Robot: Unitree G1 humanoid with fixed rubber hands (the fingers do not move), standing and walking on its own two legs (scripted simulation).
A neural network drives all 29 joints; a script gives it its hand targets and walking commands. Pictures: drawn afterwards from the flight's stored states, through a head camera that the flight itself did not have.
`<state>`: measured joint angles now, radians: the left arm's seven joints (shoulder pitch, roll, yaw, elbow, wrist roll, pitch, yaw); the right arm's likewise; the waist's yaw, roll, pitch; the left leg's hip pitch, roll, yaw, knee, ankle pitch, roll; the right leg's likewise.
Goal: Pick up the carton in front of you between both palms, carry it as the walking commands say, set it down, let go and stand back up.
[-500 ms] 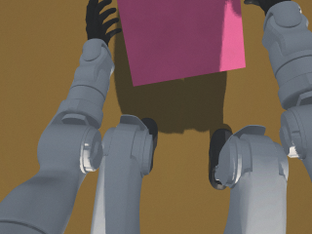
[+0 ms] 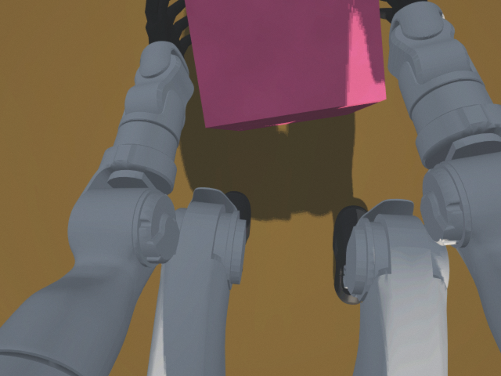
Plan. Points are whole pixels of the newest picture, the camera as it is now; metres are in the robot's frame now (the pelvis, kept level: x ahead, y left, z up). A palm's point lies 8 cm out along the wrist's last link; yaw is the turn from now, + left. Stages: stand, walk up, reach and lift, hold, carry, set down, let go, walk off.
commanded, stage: reach and lift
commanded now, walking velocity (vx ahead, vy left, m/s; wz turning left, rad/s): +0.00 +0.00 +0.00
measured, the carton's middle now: (283, 53) +0.52 +0.02 -0.24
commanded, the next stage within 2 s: none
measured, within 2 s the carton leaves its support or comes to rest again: neither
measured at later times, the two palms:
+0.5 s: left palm (78, 26) +0.47 +0.15 +0.04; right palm out of the picture +0.50 -0.15 +0.03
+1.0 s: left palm out of the picture +0.46 +0.14 +0.18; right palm out of the picture +0.46 -0.15 +0.17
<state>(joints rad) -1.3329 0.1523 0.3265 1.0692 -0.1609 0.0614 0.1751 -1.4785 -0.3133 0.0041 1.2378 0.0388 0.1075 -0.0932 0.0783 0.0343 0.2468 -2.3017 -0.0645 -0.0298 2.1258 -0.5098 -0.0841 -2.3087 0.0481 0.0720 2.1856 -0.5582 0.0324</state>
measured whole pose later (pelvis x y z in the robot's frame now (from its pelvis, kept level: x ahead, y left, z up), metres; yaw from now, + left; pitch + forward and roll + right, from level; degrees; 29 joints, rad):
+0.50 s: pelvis +0.00 +0.00 +0.09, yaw -3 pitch +41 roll +3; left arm -0.99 -0.05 0.59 0.69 0.18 0.30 0.09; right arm -1.13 -0.09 -0.32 0.92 -0.18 0.32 -0.06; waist 0.07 -0.01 -0.14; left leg -2.05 -0.11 -0.09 1.84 -0.50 -0.10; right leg -2.07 0.13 0.10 1.87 -0.50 0.05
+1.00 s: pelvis +0.05 +0.01 +0.22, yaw -4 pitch +36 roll +0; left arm -0.65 -0.11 0.43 0.57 0.14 0.31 0.09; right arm -0.72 0.01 -0.29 0.71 -0.15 0.31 -0.06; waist 0.04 -0.01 -0.26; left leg -1.57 -0.11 -0.11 1.45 -0.50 -0.06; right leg -1.57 0.11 0.12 1.46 -0.51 0.05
